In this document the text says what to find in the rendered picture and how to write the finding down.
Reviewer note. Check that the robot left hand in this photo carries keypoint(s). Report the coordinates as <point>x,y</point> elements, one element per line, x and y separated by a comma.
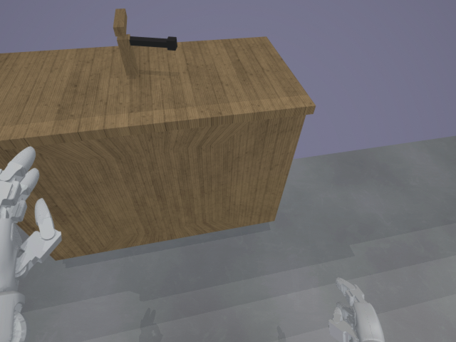
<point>16,184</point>

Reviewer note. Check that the counter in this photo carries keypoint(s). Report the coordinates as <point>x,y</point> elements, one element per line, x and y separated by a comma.
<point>137,144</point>

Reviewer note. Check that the robot left forearm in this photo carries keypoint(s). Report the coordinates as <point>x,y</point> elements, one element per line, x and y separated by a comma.
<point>14,326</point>

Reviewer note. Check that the tap lever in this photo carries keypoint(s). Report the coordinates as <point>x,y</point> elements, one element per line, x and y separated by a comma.
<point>170,43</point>

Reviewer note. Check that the robot right hand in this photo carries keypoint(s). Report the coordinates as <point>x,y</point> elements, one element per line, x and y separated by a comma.
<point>362,321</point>

